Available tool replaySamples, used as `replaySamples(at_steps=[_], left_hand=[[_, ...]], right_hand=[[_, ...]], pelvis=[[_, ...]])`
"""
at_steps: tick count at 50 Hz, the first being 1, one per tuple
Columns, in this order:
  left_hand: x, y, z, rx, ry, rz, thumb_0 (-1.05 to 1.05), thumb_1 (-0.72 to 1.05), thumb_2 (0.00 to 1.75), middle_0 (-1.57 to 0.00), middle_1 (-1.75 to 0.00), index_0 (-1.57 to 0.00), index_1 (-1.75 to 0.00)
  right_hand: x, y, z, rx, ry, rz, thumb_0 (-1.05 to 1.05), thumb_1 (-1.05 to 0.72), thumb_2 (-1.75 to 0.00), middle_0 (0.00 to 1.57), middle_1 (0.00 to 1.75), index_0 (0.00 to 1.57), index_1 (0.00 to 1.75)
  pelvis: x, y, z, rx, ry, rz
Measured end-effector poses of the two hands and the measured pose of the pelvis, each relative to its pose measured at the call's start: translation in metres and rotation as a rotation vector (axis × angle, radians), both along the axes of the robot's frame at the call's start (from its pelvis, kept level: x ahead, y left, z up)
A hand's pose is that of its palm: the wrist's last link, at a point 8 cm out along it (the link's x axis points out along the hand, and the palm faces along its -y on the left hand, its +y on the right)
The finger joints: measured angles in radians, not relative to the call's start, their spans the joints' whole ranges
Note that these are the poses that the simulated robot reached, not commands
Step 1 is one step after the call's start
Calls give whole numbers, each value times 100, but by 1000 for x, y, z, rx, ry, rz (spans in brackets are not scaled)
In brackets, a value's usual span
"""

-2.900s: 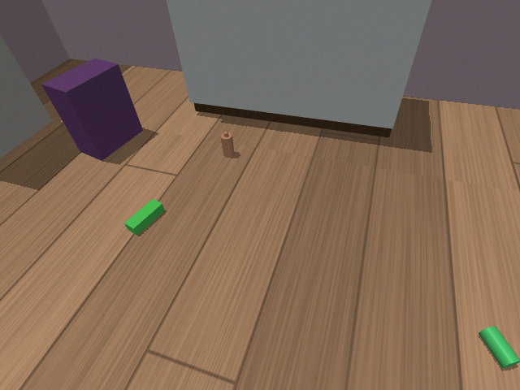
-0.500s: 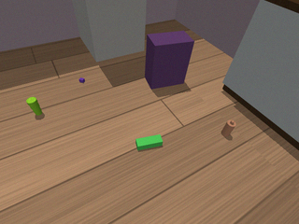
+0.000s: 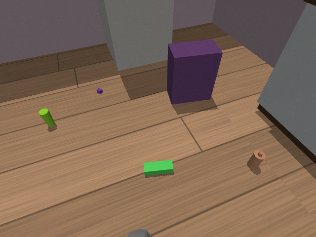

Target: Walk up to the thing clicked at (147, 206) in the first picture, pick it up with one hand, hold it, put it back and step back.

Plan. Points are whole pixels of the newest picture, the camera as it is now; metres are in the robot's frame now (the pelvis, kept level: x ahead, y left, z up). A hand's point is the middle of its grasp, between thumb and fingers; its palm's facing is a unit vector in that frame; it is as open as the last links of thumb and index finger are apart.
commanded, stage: walk up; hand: left
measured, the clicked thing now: (158, 167) +0.68 +0.12 -0.73
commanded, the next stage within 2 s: none
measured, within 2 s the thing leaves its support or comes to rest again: neither
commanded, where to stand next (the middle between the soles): +0.30 -0.16 m, yaw +6 degrees
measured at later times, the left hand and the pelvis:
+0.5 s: hand (123, 221) +0.20 +0.16 -0.15, palm faces +0.03 -0.92 -0.40, open 7.3 cm; pelvis +0.14 -0.14 -0.03, yaw +2 degrees
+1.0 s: hand (155, 195) +0.29 +0.08 -0.16, palm faces +0.05 -0.93 -0.36, open 7.4 cm; pelvis +0.25 -0.19 -0.01, yaw +5 degrees
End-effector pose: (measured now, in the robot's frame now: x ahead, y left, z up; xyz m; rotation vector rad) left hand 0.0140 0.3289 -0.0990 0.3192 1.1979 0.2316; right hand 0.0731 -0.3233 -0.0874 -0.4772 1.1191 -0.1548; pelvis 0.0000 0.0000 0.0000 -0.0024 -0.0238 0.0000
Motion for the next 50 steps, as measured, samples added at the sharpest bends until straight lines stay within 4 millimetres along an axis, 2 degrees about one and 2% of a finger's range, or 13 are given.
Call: replaySamples(at_steps=[5,8,12,17,21,23,25,28,32,38,42,46,50], left_hand=[[23,-17,-28,-41,44,21,1,91,90,-20,-30,-20,-30],[48,-34,-34,-63,54,-2,1,91,90,-20,-30,-20,-30],[90,-54,-31,-76,8,-29,1,91,90,-20,-30,-20,-30],[136,-79,-22,-61,-38,-52,1,91,90,-20,-30,-20,-30],[168,-102,-14,-8,-67,-57,1,91,90,-20,-30,-20,-30],[176,-113,-14,30,-90,-45,1,91,90,-20,-30,-20,-30],[178,-125,-12,45,-100,-19,1,91,90,-20,-30,-20,-30],[173,-144,-5,40,-72,21,1,91,90,-20,-30,-20,-30],[166,-164,-2,23,-11,58,1,91,90,-20,-30,-20,-30],[172,-180,-15,-4,80,87,1,91,90,-20,-30,-20,-30],[198,-188,-30,-23,86,86,1,91,90,-20,-30,-20,-30],[235,-199,-27,-23,37,56,1,91,90,-20,-30,-20,-30],[266,-207,-20,0,-32,38,1,91,90,-20,-30,-20,-30]], right_hand=[[44,-12,2,-49,-57,29,1,-91,-90,20,30,21,31],[55,-26,8,-63,-83,-9,1,-90,-90,21,30,21,31],[63,-50,19,-85,-76,-30,1,-90,-90,21,30,21,31],[71,-95,18,-98,-43,-37,1,-90,-90,21,30,21,31],[86,-143,2,-102,-16,-58,1,-90,-90,21,30,21,31],[98,-167,-11,-113,5,-65,1,-90,-90,21,30,21,31],[114,-179,-18,-112,28,-80,1,-90,-90,20,30,21,31],[145,-182,-18,-74,25,-54,1,-91,-90,20,30,20,30],[184,-175,-12,-11,15,10,1,-91,-90,20,30,20,30],[239,-160,-10,26,0,63,1,-91,-90,20,30,20,30],[268,-152,-18,36,-35,69,1,-91,-90,20,30,20,31],[282,-154,-14,54,-58,59,1,-91,-90,20,30,20,31],[292,-169,-18,56,-48,54,1,-90,-90,20,30,21,31]], pelvis=[[35,-10,-14,11,-10,25],[50,-21,-13,19,-22,24],[70,-42,-8,25,-26,20],[94,-75,-9,22,-24,18],[119,-112,-19,22,-19,19],[131,-130,-28,-2,-22,27],[141,-143,-28,-4,-22,36],[157,-154,-19,-8,-20,45],[180,-166,-7,-8,-9,56],[213,-172,-7,-3,-1,71],[228,-171,-15,4,-5,89],[239,-180,-10,4,-8,89],[248,-193,-11,3,-5,95]])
